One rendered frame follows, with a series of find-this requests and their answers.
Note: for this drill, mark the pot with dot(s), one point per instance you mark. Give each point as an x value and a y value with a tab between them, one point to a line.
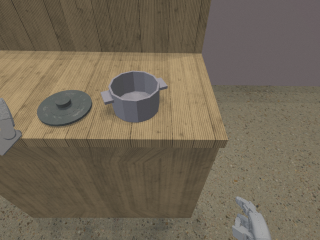
134	95

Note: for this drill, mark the table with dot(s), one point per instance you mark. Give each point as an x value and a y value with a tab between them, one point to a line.
102	166

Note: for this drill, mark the right robot hand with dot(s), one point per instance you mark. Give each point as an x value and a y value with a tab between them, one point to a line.
251	228

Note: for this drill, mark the knob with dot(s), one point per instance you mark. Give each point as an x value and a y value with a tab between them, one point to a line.
63	101

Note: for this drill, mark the left robot hand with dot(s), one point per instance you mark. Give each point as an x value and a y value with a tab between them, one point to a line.
8	135

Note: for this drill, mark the lid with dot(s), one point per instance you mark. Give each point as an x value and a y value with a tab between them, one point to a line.
49	114

